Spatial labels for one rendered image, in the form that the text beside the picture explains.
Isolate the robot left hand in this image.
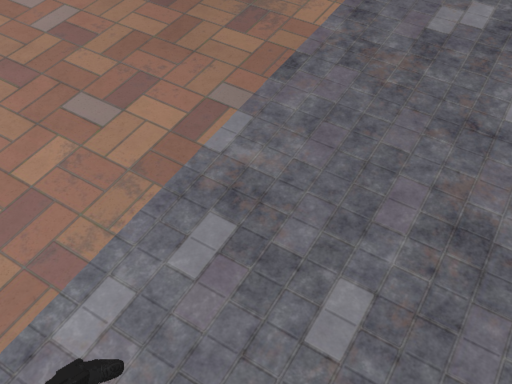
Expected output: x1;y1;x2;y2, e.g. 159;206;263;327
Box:
45;358;124;384

